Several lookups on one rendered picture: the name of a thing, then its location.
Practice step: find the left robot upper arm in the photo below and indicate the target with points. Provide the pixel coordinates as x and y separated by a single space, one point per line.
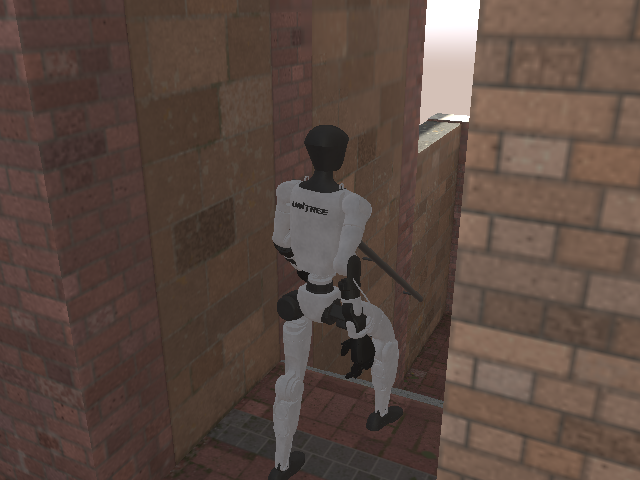
281 234

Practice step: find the robot right forearm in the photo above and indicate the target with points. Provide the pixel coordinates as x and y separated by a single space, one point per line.
352 309

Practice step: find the right robot upper arm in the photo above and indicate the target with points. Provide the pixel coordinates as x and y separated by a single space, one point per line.
357 212

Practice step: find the left robot foot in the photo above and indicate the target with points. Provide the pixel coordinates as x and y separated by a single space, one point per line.
296 461

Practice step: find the robot left forearm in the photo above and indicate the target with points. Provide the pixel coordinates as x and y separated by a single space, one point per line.
288 254

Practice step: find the right robot hand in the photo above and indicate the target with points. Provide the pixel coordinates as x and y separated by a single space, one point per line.
362 354

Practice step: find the robot torso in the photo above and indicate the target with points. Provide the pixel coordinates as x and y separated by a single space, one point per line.
316 221

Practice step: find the left robot hand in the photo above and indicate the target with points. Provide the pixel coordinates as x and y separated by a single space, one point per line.
303 275

